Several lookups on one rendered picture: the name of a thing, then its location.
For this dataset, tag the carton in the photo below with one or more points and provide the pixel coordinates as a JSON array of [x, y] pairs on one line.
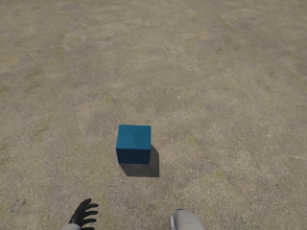
[[133, 144]]

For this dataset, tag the robot right thigh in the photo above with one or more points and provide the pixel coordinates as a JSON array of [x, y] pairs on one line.
[[185, 220]]

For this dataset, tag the left robot hand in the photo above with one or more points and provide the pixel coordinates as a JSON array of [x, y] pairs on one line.
[[80, 214]]

